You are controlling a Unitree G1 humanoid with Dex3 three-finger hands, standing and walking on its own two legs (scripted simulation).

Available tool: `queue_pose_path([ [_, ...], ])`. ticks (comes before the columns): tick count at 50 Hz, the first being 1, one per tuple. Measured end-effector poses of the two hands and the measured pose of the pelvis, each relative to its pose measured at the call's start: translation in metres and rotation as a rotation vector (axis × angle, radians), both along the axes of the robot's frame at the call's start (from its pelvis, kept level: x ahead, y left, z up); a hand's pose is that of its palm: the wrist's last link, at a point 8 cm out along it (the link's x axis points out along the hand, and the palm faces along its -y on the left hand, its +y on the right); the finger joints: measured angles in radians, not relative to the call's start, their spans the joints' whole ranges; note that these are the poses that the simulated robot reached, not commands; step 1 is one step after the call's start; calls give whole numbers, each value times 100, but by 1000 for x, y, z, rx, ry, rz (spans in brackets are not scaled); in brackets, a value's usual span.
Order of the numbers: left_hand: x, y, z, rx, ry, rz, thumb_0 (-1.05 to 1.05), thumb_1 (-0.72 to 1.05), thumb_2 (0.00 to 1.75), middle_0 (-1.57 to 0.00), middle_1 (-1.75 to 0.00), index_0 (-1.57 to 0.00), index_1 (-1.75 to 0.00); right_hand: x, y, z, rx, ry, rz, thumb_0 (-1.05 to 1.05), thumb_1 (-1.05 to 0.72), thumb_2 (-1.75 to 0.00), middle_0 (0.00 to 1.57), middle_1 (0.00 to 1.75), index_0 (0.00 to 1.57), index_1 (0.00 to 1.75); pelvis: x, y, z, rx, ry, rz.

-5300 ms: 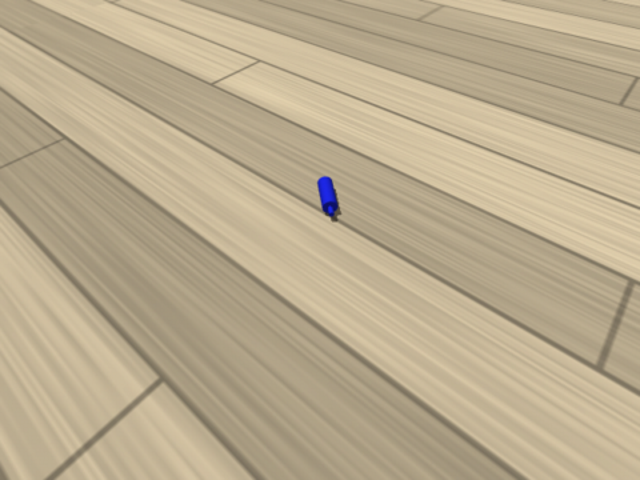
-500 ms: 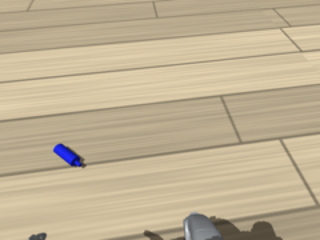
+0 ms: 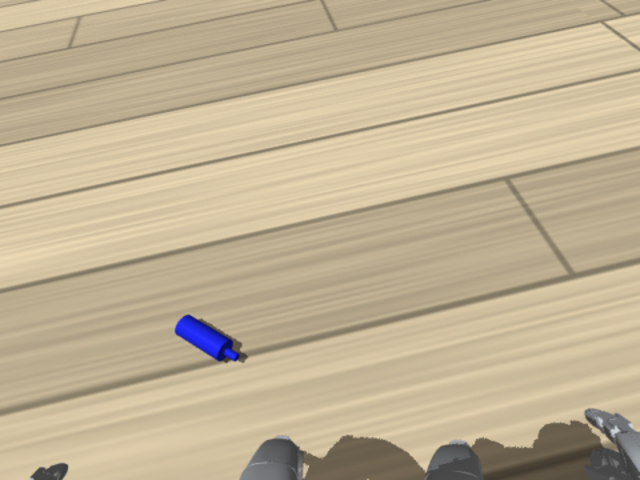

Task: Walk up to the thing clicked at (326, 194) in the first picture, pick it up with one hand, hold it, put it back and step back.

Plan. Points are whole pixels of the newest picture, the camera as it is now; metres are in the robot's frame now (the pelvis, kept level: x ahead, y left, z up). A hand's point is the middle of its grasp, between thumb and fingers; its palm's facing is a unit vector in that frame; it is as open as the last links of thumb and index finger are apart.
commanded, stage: walk up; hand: left
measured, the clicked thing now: (209, 340) +0.52 +0.47 -0.68
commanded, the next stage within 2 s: none
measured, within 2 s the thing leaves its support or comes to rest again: neither
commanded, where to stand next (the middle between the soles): +0.08 +0.43 m, yaw -28 degrees
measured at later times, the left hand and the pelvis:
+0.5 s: hand out of the picture +0.13 +0.49 -0.07, palm faces -0.14 -0.78 -0.61, open 7.4 cm; pelvis +0.01 +0.20 +0.02, yaw -10 degrees
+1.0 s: hand out of the picture +0.19 +0.72 -0.11, palm faces -0.38 -0.78 -0.50, open 7.4 cm; pelvis +0.01 +0.48 +0.03, yaw -21 degrees
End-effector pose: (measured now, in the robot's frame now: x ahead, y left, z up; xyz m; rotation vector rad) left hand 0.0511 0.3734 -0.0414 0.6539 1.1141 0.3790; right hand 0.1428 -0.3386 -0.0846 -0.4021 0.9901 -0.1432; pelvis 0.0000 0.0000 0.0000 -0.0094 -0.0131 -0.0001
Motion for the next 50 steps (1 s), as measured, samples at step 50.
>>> queue_pose_path([
  [50,145,386,-22,-168,105,-363,1,90,90,-21,-30,-21,-30,-244,522,17,55,293,-537,1,-90,-89,20,30,21,30,9,479,33,-13,4,-366],
])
